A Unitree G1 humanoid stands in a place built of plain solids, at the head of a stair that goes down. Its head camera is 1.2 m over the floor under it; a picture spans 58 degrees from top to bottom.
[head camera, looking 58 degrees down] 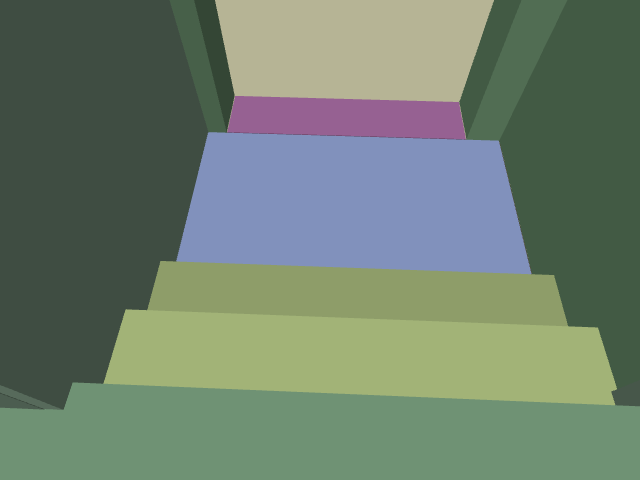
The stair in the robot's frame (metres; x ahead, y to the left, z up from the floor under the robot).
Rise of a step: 0.16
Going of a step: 0.28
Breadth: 1.57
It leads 2 degrees to the right of straight ahead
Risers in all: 3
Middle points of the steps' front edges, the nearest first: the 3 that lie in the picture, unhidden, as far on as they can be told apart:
0.27 -0.12 0.00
0.54 -0.13 -0.16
0.82 -0.14 -0.33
